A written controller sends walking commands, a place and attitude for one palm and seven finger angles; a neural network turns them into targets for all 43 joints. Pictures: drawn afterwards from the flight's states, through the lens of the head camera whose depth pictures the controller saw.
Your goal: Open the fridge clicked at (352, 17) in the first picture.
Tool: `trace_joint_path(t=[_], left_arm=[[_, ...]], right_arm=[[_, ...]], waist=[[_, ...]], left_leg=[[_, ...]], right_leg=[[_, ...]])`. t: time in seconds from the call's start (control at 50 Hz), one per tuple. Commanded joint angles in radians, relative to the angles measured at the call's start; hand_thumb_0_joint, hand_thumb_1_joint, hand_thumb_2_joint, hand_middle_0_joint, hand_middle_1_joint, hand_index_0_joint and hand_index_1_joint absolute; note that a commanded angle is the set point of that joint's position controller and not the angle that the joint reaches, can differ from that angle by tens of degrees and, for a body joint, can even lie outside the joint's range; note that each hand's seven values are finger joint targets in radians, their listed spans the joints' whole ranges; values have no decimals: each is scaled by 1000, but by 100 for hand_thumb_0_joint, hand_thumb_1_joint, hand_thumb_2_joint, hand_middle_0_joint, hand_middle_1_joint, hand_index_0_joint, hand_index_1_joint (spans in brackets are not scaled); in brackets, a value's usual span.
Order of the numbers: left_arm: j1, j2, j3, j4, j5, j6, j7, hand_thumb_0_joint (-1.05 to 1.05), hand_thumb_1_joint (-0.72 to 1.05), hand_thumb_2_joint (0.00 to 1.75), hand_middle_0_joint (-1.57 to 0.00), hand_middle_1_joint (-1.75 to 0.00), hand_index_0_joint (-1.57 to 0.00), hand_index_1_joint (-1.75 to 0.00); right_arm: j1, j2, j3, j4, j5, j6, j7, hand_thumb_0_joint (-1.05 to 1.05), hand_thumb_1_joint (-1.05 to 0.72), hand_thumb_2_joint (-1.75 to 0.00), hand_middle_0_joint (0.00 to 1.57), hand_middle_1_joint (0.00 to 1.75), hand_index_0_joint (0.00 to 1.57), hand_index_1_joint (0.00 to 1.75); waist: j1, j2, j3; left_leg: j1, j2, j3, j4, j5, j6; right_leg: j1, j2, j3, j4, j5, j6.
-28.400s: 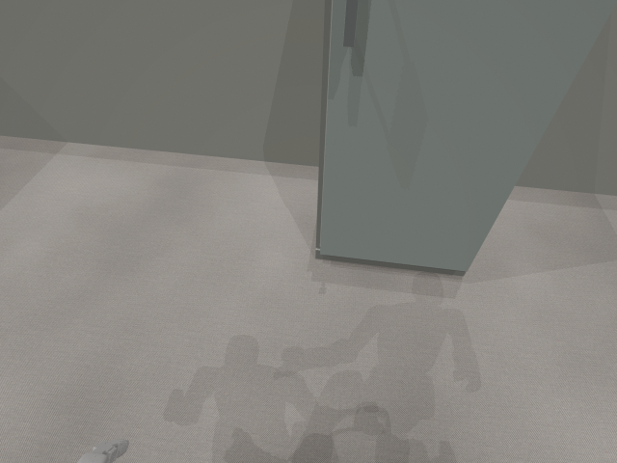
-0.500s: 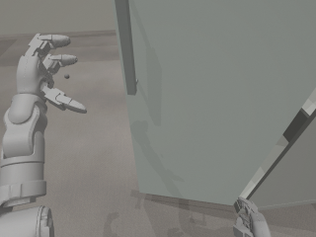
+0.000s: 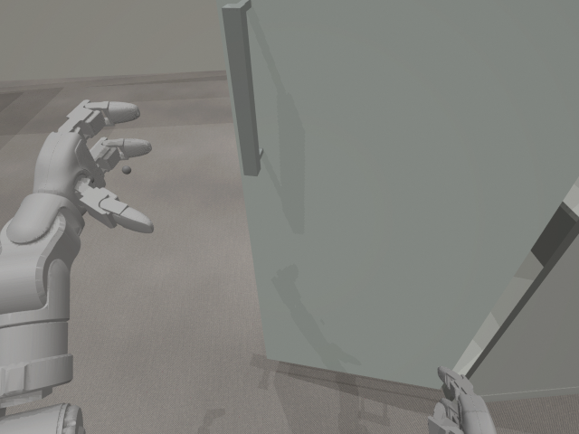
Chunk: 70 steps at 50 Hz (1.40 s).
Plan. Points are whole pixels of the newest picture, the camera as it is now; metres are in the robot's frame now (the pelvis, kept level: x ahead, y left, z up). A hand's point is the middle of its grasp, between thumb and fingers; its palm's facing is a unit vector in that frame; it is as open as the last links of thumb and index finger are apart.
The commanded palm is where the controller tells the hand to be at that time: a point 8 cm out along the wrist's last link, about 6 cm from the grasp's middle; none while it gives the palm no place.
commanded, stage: draw the hand back to the body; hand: left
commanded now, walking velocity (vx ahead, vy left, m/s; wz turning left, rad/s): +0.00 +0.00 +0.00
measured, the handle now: (249, 95) +0.51 +0.13 +0.26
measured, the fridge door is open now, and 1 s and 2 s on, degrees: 75 75 75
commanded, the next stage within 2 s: step back with the hand held close in 1.46 s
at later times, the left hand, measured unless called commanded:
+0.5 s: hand (94, 229) +0.26 +0.26 +0.21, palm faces +0.34 -0.93 -0.18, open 14.2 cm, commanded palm +0.21 +0.29 +0.22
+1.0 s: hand (74, 275) +0.22 +0.28 +0.17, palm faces +0.46 -0.81 -0.35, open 9.6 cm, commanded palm +0.17 +0.31 +0.18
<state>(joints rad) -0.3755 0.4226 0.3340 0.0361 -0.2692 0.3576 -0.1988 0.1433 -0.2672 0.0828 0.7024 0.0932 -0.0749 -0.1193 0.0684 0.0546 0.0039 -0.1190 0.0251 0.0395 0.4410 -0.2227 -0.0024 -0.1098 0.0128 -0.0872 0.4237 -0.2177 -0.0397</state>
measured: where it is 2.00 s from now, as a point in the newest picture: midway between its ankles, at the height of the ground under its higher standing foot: outside the picture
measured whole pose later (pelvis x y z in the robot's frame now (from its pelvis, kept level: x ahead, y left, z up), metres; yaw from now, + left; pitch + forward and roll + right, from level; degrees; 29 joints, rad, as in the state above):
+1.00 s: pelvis +0.02 +0.01 +0.00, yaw -1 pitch -6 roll -1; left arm 0.42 0.35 0.36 -0.37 -0.09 -0.09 0.12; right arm 0.18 -0.24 0.00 0.71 -0.01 -0.13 -0.07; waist 0.06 0.05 0.04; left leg -0.05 0.02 0.07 0.40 -0.24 0.01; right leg -0.04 0.01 -0.06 0.36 -0.21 -0.02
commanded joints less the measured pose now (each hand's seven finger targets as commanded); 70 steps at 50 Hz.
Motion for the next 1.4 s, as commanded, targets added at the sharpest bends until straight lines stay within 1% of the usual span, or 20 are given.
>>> trace_joint_path(t=[0.0,0.06,0.12,0.24,0.3,0.32,0.36,0.38,0.4,0.42,0.48,0.56,0.66,0.9,0.96,1.0,1.06,1.2,1.32,1.38], left_arm=[[-331,260,89,-323,-42,149,-22,0,-55,20,-25,-115,-25,-115],[-277,255,143,-412,-79,152,-28,0,-55,20,-25,-115,-25,-115],[-176,232,174,-368,-95,129,-10,0,-55,20,-25,-115,-25,-115],[-139,167,63,-354,-46,181,-4,0,-55,20,-25,-115,-25,-115],[-227,165,22,-459,-36,158,-14,0,-48,24,-25,-111,-25,-111],[-234,178,35,-469,-43,140,-16,0,-44,25,-25,-109,-25,-109],[-227,206,68,-525,-51,90,-21,0,-37,29,-24,-104,-24,-104],[-126,280,124,-660,74,-96,160,0,-33,31,-24,-102,-24,-102],[40,171,77,-550,88,-167,226,0,-30,32,-24,-100,-24,-100],[151,132,66,-530,95,-202,251,0,-26,34,-24,-98,-24,-98],[238,153,101,-599,120,-312,294,0,-15,39,-24,-92,-24,-92],[291,111,70,-597,152,-396,323,0,-1,46,-23,-83,-23,-83],[397,117,84,-601,175,-454,341,0,17,55,-22,-73,-22,-73],[710,128,151,-611,180,-510,336,0,61,76,-21,-47,-21,-47],[742,115,146,-604,178,-510,333,0,72,81,-21,-41,-21,-41],[746,115,142,-621,183,-513,334,0,79,85,-20,-36,-20,-36],[777,114,141,-620,184,-514,337,0,90,90,-20,-30,-20,-30],[677,117,120,-655,197,-516,356,0,90,90,-20,-30,-20,-30],[710,103,125,-596,189,-512,350,0,90,90,-20,-30,-20,-30],[714,109,131,-588,190,-514,348,0,90,90,-20,-30,-20,-30]], right_arm=[[-290,-122,-35,-211,11,-72,-4,0,-90,-90,20,30,20,30],[-292,-117,-28,-226,-1,-72,-2,0,-90,-90,20,30,20,30],[-282,-115,-29,-214,-8,-66,1,0,-90,-90,20,30,20,30],[-284,-111,-25,-211,4,-39,5,0,-90,-90,20,30,20,30],[-289,-105,-22,-224,4,-50,-5,0,-90,-90,20,30,20,30],[-285,-105,-20,-225,1,-55,-11,0,-90,-90,20,30,20,30],[-279,-105,-21,-232,-7,-65,-20,0,-90,-90,20,30,20,30],[-221,-73,-41,-233,-66,-102,14,0,-90,-90,20,30,20,30],[-212,-76,-34,-192,-79,-117,22,0,-90,-90,20,30,20,30],[-197,-76,-36,-192,-82,-120,28,0,-90,-90,20,30,20,30],[-169,-75,-58,-179,-92,-110,39,0,-90,-90,20,30,20,30],[-147,-65,-68,-171,-95,-108,40,0,-90,-90,20,30,20,30],[-137,-75,-85,-157,-101,-117,37,0,-90,-90,20,30,20,30],[-107,-72,-115,-154,-102,-115,41,0,-90,-90,20,30,20,30],[-99,-72,-118,-160,-101,-109,42,0,-90,-90,20,30,20,30],[-97,-72,-119,-161,-100,-110,42,0,-90,-90,20,30,20,30],[-95,-72,-120,-167,-100,-110,38,0,-90,-90,20,30,20,30],[-104,-70,-112,-157,-104,-127,22,0,-90,-90,20,30,20,30],[-113,-63,-108,-154,-105,-120,23,0,-90,-90,20,30,20,30],[-117,-63,-108,-152,-105,-117,24,0,-90,-90,20,30,20,30]], waist=[[28,12,-281],[30,-62,-305],[26,-117,-227],[1,8,-79],[-14,98,-114],[-15,84,-123],[-9,84,-176],[9,82,-61],[-7,33,-54],[-2,-19,-43],[3,-16,-129],[-5,76,-109],[1,24,-94],[16,3,-73],[9,-9,-38],[7,47,-41],[7,17,-36],[-4,51,-24],[4,-20,7],[7,24,17]], left_leg=[[55,-27,-52,-60,172,39],[76,-30,-56,-51,220,38],[44,-23,-52,-50,186,37],[21,-22,-51,-66,91,32],[66,-26,-62,-68,73,31],[70,-27,-69,-71,62,31],[103,-27,-73,-76,83,30],[36,-16,-50,-60,43,11],[20,-17,-46,-76,21,7],[1,-13,-54,-93,20,5],[36,-9,-29,-94,51,11],[54,-8,-14,-109,70,9],[60,-5,-21,-115,142,14],[50,2,-6,-89,278,15],[38,4,-2,-88,254,15],[44,5,-3,-88,252,12],[47,4,-3,-87,236,15],[65,-4,-13,-94,166,19],[44,-3,-14,-110,125,20],[40,-4,-12,-114,99,19]], right_leg=[[99,-40,99,-66,188,29],[108,-29,79,-43,250,33],[66,-27,85,-55,217,40],[-42,-16,78,-86,29,24],[-44,-14,79,-86,9,14],[-40,-12,75,-86,-4,14],[-11,-5,64,-83,11,10],[-56,-18,80,-135,-30,17],[-47,-14,59,-122,-36,12],[-30,-10,49,-113,-25,12],[45,-11,62,-115,25,14],[53,-10,66,-127,50,13],[81,-5,60,-125,109,13],[104,-14,69,-102,235,22],[80,-13,71,-111,213,24],[77,-15,74,-111,201,22],[66,-12,70,-115,185,24],[46,-14,70,-137,116,22],[50,-15,70,-151,75,23],[47,-18,78,-163,45,21]])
